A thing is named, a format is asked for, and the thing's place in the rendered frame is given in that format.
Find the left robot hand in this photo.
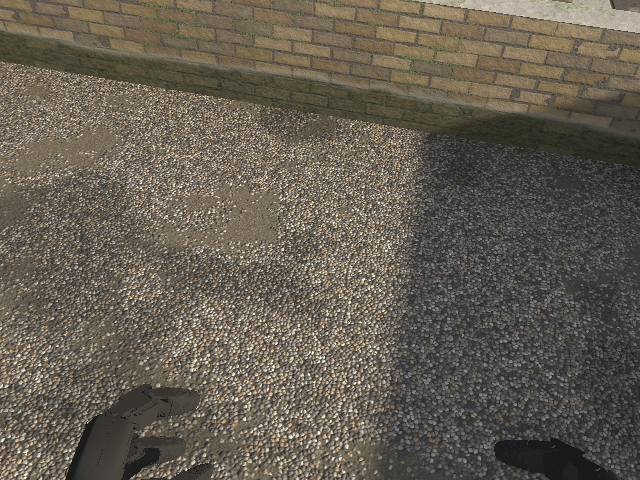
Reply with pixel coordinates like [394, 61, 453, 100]
[65, 383, 214, 480]

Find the right robot hand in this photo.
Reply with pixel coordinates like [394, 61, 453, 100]
[494, 438, 625, 480]

